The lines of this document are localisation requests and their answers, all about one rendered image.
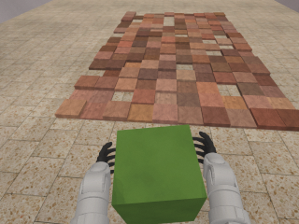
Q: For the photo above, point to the carton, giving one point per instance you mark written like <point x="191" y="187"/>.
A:
<point x="157" y="177"/>

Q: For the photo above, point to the robot right forearm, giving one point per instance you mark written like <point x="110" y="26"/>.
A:
<point x="223" y="193"/>

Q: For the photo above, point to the robot right hand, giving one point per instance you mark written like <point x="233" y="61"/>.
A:
<point x="207" y="146"/>

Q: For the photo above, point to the robot left forearm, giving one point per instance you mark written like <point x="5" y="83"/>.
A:
<point x="93" y="196"/>

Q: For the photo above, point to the robot left hand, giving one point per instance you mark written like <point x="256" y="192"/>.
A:
<point x="103" y="155"/>

